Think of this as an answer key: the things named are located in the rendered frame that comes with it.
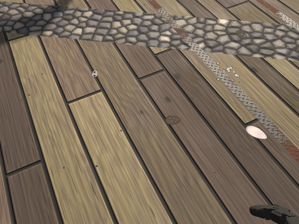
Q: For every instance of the robot right hand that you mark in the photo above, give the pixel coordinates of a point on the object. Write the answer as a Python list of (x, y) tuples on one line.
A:
[(276, 213)]

